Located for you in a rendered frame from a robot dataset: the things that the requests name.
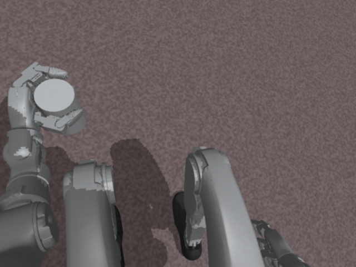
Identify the right robot hand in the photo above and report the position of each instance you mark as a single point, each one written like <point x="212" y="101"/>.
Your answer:
<point x="273" y="246"/>

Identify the right robot foot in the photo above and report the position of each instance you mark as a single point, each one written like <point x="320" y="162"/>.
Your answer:
<point x="179" y="212"/>

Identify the left robot arm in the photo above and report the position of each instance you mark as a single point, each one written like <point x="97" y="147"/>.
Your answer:
<point x="27" y="226"/>

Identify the right robot arm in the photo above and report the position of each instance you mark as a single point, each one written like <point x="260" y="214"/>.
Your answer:
<point x="291" y="260"/>

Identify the left robot foot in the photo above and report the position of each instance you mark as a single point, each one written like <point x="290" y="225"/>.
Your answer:
<point x="119" y="237"/>

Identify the can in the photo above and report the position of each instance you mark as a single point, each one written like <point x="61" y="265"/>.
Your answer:
<point x="56" y="97"/>

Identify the left robot hand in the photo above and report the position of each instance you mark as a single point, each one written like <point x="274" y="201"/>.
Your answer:
<point x="22" y="108"/>

